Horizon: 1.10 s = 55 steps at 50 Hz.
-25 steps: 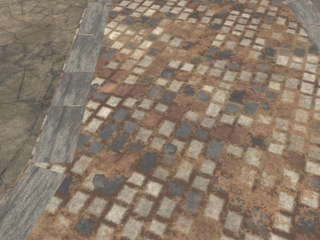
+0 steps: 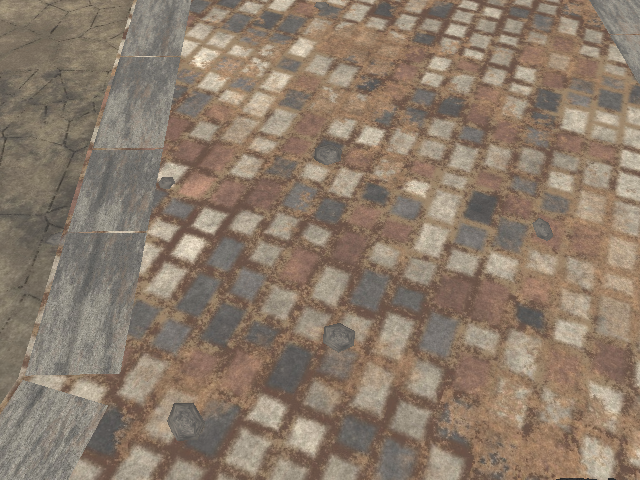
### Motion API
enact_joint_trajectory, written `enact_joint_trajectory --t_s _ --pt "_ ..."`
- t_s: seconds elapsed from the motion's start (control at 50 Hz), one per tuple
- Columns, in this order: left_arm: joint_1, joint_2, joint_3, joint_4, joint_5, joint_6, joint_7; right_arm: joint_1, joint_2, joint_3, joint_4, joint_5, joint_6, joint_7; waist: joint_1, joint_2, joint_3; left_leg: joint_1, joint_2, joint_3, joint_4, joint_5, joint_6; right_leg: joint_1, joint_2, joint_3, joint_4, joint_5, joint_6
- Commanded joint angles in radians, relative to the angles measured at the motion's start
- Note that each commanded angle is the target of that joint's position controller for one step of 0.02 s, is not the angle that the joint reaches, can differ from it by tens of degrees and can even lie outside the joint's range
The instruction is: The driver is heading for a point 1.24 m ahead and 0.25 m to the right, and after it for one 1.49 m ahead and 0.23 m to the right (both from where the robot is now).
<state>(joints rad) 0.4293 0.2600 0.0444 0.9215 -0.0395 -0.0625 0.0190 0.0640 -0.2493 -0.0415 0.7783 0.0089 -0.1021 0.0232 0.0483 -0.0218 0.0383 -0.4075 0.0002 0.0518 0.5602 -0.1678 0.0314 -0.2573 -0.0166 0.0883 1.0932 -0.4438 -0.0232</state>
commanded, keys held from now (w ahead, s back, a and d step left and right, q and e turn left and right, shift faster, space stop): w+e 0.60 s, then w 0.04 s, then w+q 0.36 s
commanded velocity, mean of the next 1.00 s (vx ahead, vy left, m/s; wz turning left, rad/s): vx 0.49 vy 0.00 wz -0.31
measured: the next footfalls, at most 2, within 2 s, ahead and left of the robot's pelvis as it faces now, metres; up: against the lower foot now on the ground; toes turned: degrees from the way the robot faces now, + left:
right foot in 0.44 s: +0.38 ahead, -0.18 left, +0.00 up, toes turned -18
left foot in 0.98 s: +0.75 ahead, -0.10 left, +0.00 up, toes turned -17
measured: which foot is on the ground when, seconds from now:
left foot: down 0.00-0.46, up 0.48-0.96, down 0.98-1.00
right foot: up 0.00-0.42, down 0.44-1.00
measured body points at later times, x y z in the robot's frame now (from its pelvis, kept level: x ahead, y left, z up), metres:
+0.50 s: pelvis +0.26 -0.07 -0.02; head +0.30 -0.09 +0.43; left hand +0.52 +0.12 -0.10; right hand +0.22 -0.36 -0.15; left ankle +0.11 +0.11 -0.66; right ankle +0.35 -0.17 -0.73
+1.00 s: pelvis +0.57 -0.13 -0.01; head +0.59 -0.14 +0.44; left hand +0.69 +0.14 -0.13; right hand +0.67 -0.43 -0.10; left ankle +0.72 -0.09 -0.73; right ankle +0.35 -0.17 -0.72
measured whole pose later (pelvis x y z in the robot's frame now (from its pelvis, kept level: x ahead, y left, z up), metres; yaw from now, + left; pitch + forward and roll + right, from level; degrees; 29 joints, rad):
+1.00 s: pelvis +0.57 -0.13 -0.01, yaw -17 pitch +2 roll -1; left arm 0.34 0.31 0.07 0.81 0.00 -0.04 0.02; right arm 0.09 -0.27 -0.03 0.76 0.01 -0.09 0.06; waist 0.04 0.01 0.01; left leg -0.51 -0.02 0.03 0.53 -0.07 0.08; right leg 0.06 0.04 -0.03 0.43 -0.48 -0.04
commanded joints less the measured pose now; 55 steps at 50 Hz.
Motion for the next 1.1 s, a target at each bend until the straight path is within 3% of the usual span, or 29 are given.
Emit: enact_joint_trajectory --t_s 0.02,0.06,0.08,0.14,0.24,0.34,0.4,0.42,0.44,0.46,0.48,0.5,0.52,0.54,0.56,0.58,0.66,0.74,0.8,0.88,0.94,0.96,0.98,1.0,1.02,1.04,1.06,1.08,1.1 --pt "-0.025 0.09 0.034 -0.089 0.005 -0.011 0.008 0.105 -0.099 -0.031 0.015 -0.016 -0.013 -0.001 -0.06 0.135 -0.05 0.293 0.284 -0.352 -0.382 -0.133 0.121 -0.362 -0.112 0.037 0.133 0.154 -0.024" --pt "-0.005 0.06 0.037 -0.081 0.004 0.015 0.002 0.077 -0.066 -0.028 0.034 -0.021 -0.023 -0.002 -0.029 0.14 -0.036 0.225 0.239 -0.214 -0.425 -0.05 0.119 -0.306 -0.13 0.026 0.109 0.187 -0.024" --pt "-0.019 0.048 0.037 -0.096 0.004 0.025 0.002 0.081 -0.084 -0.033 0.045 -0.021 -0.029 -0.004 -0.02 0.138 -0.021 0.202 0.254 -0.18 -0.445 -0.017 0.135 -0.32 -0.137 0.024 0.098 0.202 -0.018" --pt "-0.106 0.063 0.043 -0.143 0.014 0.035 0.002 0.103 -0.118 -0.044 0.07 -0.024 -0.033 -0.017 -0.025 0.074 0.023 0.218 0.268 -0.105 -0.477 0.044 0.162 -0.427 -0.141 0.047 0.011 0.303 0.005" --pt "-0.269 0.046 0.028 -0.203 0.02 0.018 -0.035 0.15 -0.163 -0.05 0.086 -0.018 -0.018 -0.035 -0.077 0.04 0.054 0.286 0.25 0.051 -0.481 0.144 0.142 -0.435 -0.12 -0.038 -0.275 0.506 0.009" --pt "-0.414 0.043 0.015 -0.292 0.017 0.017 -0.072 0.242 -0.201 -0.062 0.114 0.003 0.02 -0.036 -0.128 0.032 0.087 0.474 0.294 0.114 -0.41 0.232 0.121 -0.479 -0.101 -0.109 -0.433 0.431 -0.03" --pt "-0.364 0.09 0.037 -0.317 0.016 0.022 -0.08 0.226 -0.241 -0.074 0.104 0.012 0.044 -0.038 -0.071 0.088 0.011 0.532 0.295 0.16 -0.222 0.689 0.089 -0.329 -0.013 -0.193 -0.453 0.279 -0.083" --pt "-0.259 0.126 0.057 -0.298 0.014 0.025 -0.079 0.215 -0.25 -0.076 0.097 0.013 0.053 -0.041 -0.007 0.101 -0.054 0.517 0.28 0.178 -0.063 0.837 0.074 -0.19 0.037 -0.22 -0.462 0.247 -0.11" --pt "-0.086 0.185 0.092 -0.254 0.011 0.028 -0.067 0.202 -0.24 -0.07 0.088 0.014 0.058 -0.045 0.086 0.081 -0.144 0.415 0.24 0.203 0.167 0.826 0.039 0.065 0.085 -0.217 -0.522 0.298 -0.149" --pt "0.054 0.284 0.126 -0.226 0.007 0.041 -0.041 0.231 -0.179 -0.046 0.064 -0.017 0.048 -0.044 0.118 -0.078 -0.245 0.135 0.186 0.203 0.499 0.399 -0.011 0.38 -0.078 0.052 -0.536 0.298 -0.216" --pt "-0.015 0.359 0.127 -0.26 0.008 0.028 -0.043 0.288 -0.058 -0.007 0.001 -0.024 0.011 -0.03 -0.002 -0.272 -0.359 -0.274 -0.05 0.038 0.833 -0.404 -0.064 0.645 -0.313 0.694 -0.729 0.071 -0.426" --pt "0.011 0.259 0.098 -0.273 0.02 0.014 -0.051 0.167 -0.167 -0.028 -0.01 0.015 -0.03 -0.015 0.08 -0.114 -0.397 -0.376 -0.008 -0.156 0.885 -0.384 -0.036 0.662 -0.328 0.74 -0.827 0.041 -0.392" --pt "-0.019 0.212 0.084 -0.263 0.03 0.001 -0.052 0.097 -0.182 -0.033 -0.038 0.043 -0.047 -0.008 0.07 -0.083 -0.258 -0.43 0.035 -0.143 0.842 -0.295 -0.009 0.562 -0.296 0.58 -0.82 0.121 -0.34" --pt "-0.086 0.187 0.076 -0.27 0.026 -0.007 -0.052 0.095 -0.164 -0.028 -0.031 0.027 -0.053 -0.016 0.017 0.02 -0.168 -0.383 0.084 -0.142 0.742 -0.214 -0.002 0.399 -0.247 0.444 -0.813 0.251 -0.302" --pt "-0.152 0.154 0.065 -0.284 0.029 -0.009 -0.049 0.102 -0.171 -0.035 -0.018 0.002 -0.048 -0.023 -0.021 0.03 -0.129 -0.308 0.116 -0.142 0.649 -0.169 -0.007 0.277 -0.205 0.347 -0.819 0.357 -0.274" --pt "-0.187 0.138 0.057 -0.302 0.04 -0.009 -0.044 0.126 -0.173 -0.04 -0.013 -0.002 -0.034 -0.021 -0.052 0.007 -0.111 -0.245 0.131 -0.147 0.614 -0.139 -0.014 0.195 -0.179 0.301 -0.841 0.421 -0.267" --pt "-0.168 0.154 0.058 -0.289 0.032 -0.019 -0.025 0.117 -0.123 -0.03 -0.019 -0.022 0.006 -0.019 -0.067 0.002 -0.076 -0.222 0.126 -0.103 0.438 -0.013 -0.078 0.085 -0.145 0.166 -0.895 0.589 -0.271" --pt "-0.123 0.154 0.051 -0.252 0.035 -0.02 -0.014 -0.002 -0.094 -0.012 -0.038 -0.008 0.002 -0.009 -0.006 -0.042 -0.033 -0.186 0.107 -0.07 0.145 0.28 -0.079 0.071 -0.094 0.034 -0.915 0.527 -0.202" --pt "-0.084 0.171 0.053 -0.215 0.037 -0.028 -0.017 -0.075 -0.098 -0.006 -0.058 0.008 -0.002 0.003 0.032 -0.05 0.008 -0.181 0.09 -0.061 0.045 0.371 -0.052 0.115 -0.136 0.029 -0.943 0.425 -0.19" --pt "-0.059 0.177 0.058 -0.168 0.037 -0.017 -0.015 -0.124 -0.113 -0.006 -0.093 0.013 -0.008 0.029 0.041 -0.033 0.043 -0.298 0.074 -0.075 -0.017 0.245 0.008 0.316 -0.213 0.013 -0.894 0.517 -0.176" --pt "-0.091 0.198 0.064 -0.167 0.039 0.0 -0.003 -0.057 -0.135 -0.016 -0.091 0.011 -0.008 0.045 -0.007 -0.057 -0.01 -0.201 0.018 -0.036 -0.027 0.109 0.055 0.384 -0.222 -0.038 -0.779 0.858 -0.138" --pt "-0.104 0.207 0.066 -0.172 0.042 0.007 0.002 0.018 -0.159 -0.03 -0.075 0.008 -0.004 0.042 -0.046 -0.07 -0.07 -0.089 -0.024 0.0 -0.02 0.078 0.075 0.387 -0.205 -0.062 -0.675 1.049 -0.122" --pt "-0.122 0.203 0.06 -0.181 0.043 0.017 0.008 0.154 -0.196 -0.054 -0.041 0.005 0.0 0.036 -0.12 -0.047 -0.151 0.101 -0.065 0.024 -0.047 0.107 0.102 0.339 -0.16 -0.111 -0.484 1.147 -0.09" --pt "-0.104 0.179 0.046 -0.204 0.057 0.016 0.017 0.303 -0.261 -0.074 -0.024 0.003 0.007 0.024 -0.171 0.044 -0.262 0.393 0.075 -0.189 -0.033 0.147 0.165 0.122 -0.124 -0.138 -0.193 0.897 -0.049" --pt "0.023 0.062 0.009 -0.226 0.067 -0.01 -0.004 0.359 -0.33 -0.091 -0.018 0.012 0.007 0.026 -0.094 0.296 -0.372 0.755 0.306 -0.72 -0.113 -0.05 0.365 -0.319 0.091 -0.106 0.179 0.073 0.034" --pt "-0.049 0.122 0.013 -0.22 0.04 -0.039 -0.016 0.377 -0.233 -0.068 -0.013 0.024 0.009 0.025 -0.154 0.213 -0.396 0.814 0.313 -0.866 -0.244 -0.223 0.35 -0.462 0.083 0.037 0.276 -0.094 0.021" --pt "-0.154 0.169 0.023 -0.261 0.006 -0.062 -0.027 0.318 -0.204 -0.059 -0.031 0.017 0.012 0.018 -0.163 0.16 -0.248 0.707 0.292 -0.735 -0.268 -0.219 0.303 -0.537 0.028 0.048 0.268 -0.017 0.002" --pt "-0.215 0.166 0.019 -0.277 0.013 -0.076 -0.025 0.26 -0.193 -0.055 -0.052 0.008 0.015 0.013 -0.141 0.05 -0.17 0.566 0.256 -0.635 -0.278 -0.139 0.274 -0.512 -0.013 0.031 0.203 0.053 -0.007" --pt "-0.241 0.165 0.023 -0.286 0.037 -0.08 -0.021 0.214 -0.177 -0.049 -0.065 0.004 0.017 0.01 -0.107 0.009 -0.103 0.436 0.226 -0.564 -0.294 -0.019 0.269 -0.477 -0.039 0.022 0.115 0.092 0.001"
Over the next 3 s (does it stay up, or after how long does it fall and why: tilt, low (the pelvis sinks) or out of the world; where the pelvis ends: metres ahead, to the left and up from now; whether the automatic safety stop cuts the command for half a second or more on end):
stays up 1.47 -0.19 0.01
